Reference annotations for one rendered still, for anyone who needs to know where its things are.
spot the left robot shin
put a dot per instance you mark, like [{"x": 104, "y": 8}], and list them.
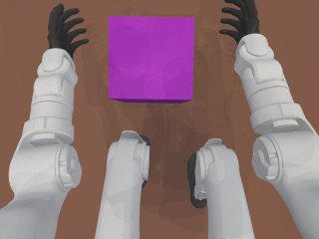
[{"x": 114, "y": 146}]

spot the robot right forearm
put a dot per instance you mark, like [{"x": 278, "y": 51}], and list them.
[{"x": 267, "y": 93}]

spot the carton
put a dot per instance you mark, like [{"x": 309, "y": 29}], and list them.
[{"x": 151, "y": 59}]

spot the robot right upper arm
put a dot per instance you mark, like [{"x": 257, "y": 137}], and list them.
[{"x": 290, "y": 162}]

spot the left robot foot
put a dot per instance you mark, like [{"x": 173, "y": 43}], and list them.
[{"x": 146, "y": 140}]

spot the robot left upper arm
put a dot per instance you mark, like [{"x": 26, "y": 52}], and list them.
[{"x": 41, "y": 177}]

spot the right robot hand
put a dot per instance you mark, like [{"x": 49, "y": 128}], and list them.
[{"x": 248, "y": 19}]

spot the left robot hand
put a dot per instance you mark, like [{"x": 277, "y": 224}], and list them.
[{"x": 58, "y": 36}]

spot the robot left forearm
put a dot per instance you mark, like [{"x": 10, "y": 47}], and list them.
[{"x": 52, "y": 106}]

